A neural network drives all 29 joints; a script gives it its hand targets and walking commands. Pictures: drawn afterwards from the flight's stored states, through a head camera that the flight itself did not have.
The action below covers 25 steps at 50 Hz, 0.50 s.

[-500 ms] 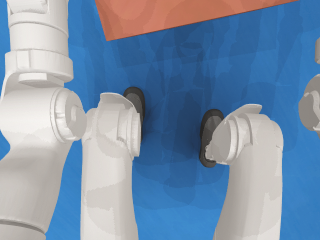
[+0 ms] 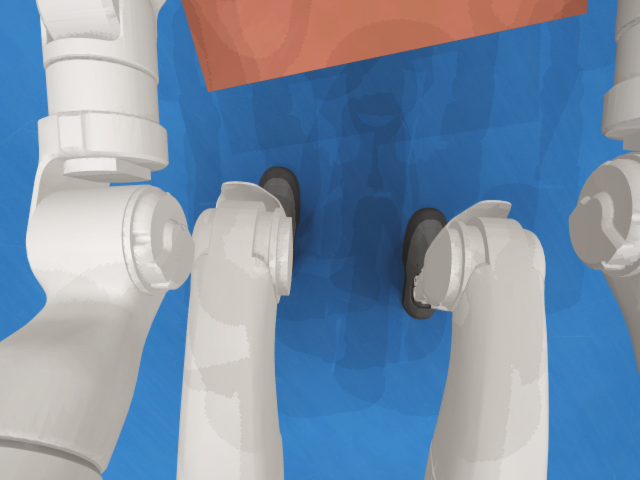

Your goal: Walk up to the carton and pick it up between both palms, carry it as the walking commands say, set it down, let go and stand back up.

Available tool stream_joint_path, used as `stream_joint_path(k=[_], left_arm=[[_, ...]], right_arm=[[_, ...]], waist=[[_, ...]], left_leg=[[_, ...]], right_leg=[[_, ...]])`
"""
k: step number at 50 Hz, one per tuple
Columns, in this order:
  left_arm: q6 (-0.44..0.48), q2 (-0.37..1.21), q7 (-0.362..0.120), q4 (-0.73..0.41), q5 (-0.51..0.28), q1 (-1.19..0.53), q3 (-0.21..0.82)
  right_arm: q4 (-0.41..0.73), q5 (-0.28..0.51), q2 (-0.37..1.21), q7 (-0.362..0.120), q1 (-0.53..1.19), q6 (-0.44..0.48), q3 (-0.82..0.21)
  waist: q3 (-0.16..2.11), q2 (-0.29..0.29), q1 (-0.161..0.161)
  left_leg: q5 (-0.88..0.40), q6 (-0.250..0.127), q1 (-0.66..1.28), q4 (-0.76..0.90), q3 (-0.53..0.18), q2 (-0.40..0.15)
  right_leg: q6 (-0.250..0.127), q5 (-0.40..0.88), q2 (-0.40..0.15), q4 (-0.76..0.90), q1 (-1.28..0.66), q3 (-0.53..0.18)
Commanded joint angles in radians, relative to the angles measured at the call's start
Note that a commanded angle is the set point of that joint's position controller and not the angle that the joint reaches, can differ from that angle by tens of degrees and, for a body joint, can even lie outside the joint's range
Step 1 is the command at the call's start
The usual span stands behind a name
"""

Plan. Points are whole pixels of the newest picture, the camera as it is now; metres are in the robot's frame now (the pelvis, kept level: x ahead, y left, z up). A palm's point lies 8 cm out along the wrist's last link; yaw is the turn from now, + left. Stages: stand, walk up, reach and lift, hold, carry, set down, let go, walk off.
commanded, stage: reach and lift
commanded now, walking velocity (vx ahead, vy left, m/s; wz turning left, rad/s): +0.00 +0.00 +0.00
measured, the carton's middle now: out of the picture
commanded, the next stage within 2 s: none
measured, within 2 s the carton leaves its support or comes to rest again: neither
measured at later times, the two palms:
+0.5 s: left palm out of the picture +0.53 +0.22 -0.06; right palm out of the picture +0.58 -0.14 -0.05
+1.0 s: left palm out of the picture +0.50 +0.22 +0.00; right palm out of the picture +0.56 -0.14 +0.02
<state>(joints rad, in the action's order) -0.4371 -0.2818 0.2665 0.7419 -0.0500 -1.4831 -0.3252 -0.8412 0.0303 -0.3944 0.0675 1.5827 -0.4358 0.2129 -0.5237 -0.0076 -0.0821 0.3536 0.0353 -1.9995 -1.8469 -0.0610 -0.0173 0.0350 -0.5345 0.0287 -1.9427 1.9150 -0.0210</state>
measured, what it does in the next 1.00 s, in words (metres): rises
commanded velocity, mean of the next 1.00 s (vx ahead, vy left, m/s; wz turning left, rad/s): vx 0.00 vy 0.00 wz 0.00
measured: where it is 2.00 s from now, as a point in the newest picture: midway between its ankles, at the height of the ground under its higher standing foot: (349, 263)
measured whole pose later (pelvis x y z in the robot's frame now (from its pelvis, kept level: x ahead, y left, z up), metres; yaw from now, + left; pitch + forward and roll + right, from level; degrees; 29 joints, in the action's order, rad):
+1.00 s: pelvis -0.01 +0.00 +0.10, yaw +1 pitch +20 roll -1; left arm -0.48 -0.19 0.30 0.61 -0.03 -1.27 -0.32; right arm -0.76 0.00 -0.32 0.07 1.38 -0.45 0.25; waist -0.52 -0.01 -0.07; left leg 0.31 0.05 -1.58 -1.54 -0.07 -0.01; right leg 0.03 -0.48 0.04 -1.63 1.51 -0.02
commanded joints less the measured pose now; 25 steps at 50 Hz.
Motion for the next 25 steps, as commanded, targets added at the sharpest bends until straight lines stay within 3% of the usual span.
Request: stream_joint_path(k=[1,7,10,14,20,25], left_arm=[[0.026,0.916,-0.496,-0.250,-0.157,-0.788,0.431],[0.018,0.905,-0.483,-0.370,-0.168,-0.819,0.470],[0.012,0.914,-0.489,-0.355,-0.164,-0.802,0.469],[0.010,0.934,-0.501,-0.336,-0.173,-0.758,0.482],[0.014,0.948,-0.529,-0.260,-0.164,-0.699,0.453],[0.018,0.948,-0.542,-0.298,-0.162,-0.684,0.461]], right_arm=[[0.253,0.190,0.971,-0.380,0.699,0.058,-0.332],[0.232,0.217,1.025,-0.402,0.644,0.040,-0.339],[0.247,0.218,1.029,-0.405,0.648,0.041,-0.344],[0.297,0.226,1.053,-0.391,0.649,0.042,-0.393],[0.285,0.195,1.091,-0.372,0.609,0.041,-0.380],[0.347,0.212,1.131,-0.364,0.607,0.037,-0.429]], waist=[[2.330,-0.004,0.009],[2.423,0.029,0.004],[2.409,0.027,-0.002],[2.460,0.000,-0.010],[2.380,-0.056,0.000],[2.463,-0.078,-0.029]], left_leg=[[-0.205,-0.004,1.047,0.110,0.151,0.105],[-0.238,0.005,1.155,0.139,0.143,0.107],[-0.218,0.002,1.128,0.155,0.158,0.108],[-0.259,-0.002,1.101,0.165,0.179,0.118],[-0.204,-0.016,0.972,0.198,0.194,0.123],[-0.215,-0.023,0.982,0.224,0.204,0.132]], right_leg=[[-0.046,0.103,0.116,0.231,-0.353,0.154],[-0.043,0.122,0.127,0.256,-0.373,0.148],[-0.042,0.115,0.128,0.279,-0.406,0.139],[-0.032,0.164,0.124,0.302,-0.526,0.124],[-0.023,0.165,0.117,0.353,-0.624,0.100],[-0.011,0.199,0.116,0.387,-0.753,0.079]])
